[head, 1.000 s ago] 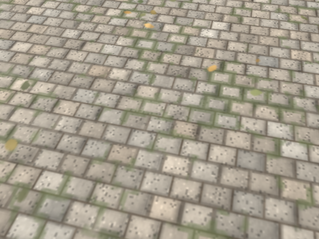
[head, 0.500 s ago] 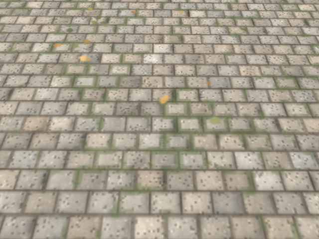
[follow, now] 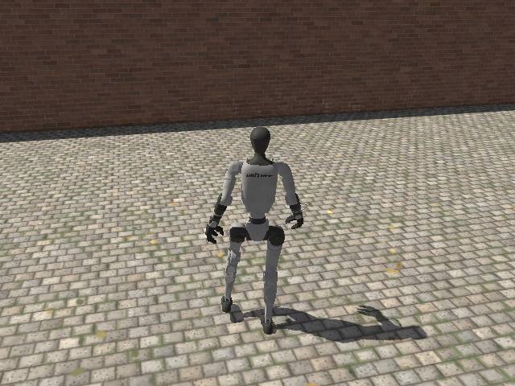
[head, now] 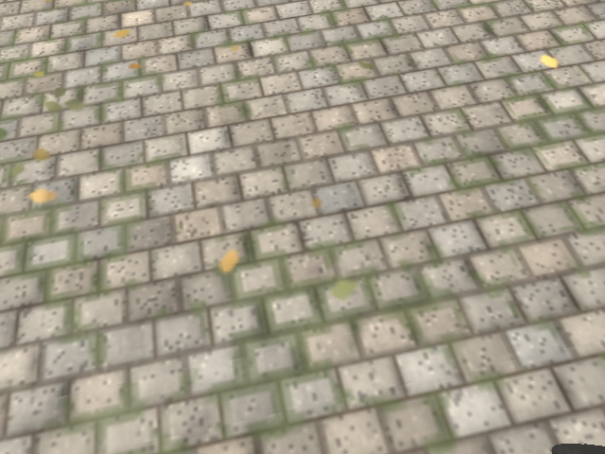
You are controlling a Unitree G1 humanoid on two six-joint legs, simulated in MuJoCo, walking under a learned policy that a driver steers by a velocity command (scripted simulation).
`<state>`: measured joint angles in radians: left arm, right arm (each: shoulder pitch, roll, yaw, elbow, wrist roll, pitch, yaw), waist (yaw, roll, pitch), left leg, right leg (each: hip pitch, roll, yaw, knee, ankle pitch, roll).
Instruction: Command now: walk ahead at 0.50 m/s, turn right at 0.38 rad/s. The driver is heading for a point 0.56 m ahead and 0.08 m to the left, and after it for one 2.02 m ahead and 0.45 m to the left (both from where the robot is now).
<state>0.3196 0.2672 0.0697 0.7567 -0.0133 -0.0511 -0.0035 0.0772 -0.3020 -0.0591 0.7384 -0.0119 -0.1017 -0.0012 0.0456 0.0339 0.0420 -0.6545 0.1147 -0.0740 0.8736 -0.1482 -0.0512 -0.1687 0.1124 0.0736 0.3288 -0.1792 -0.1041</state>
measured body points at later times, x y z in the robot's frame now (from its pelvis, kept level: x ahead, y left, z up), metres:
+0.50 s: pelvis +0.30 +0.06 +0.00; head +0.32 +0.06 +0.45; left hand +0.47 +0.31 -0.10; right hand +0.32 -0.21 -0.12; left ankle +0.29 +0.15 -0.75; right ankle +0.37 -0.11 -0.68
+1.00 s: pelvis +0.56 -0.01 +0.00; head +0.58 -0.01 +0.45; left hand +0.59 +0.28 -0.12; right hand +0.73 -0.27 -0.11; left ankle +0.62 +0.16 -0.67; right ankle +0.56 -0.11 -0.75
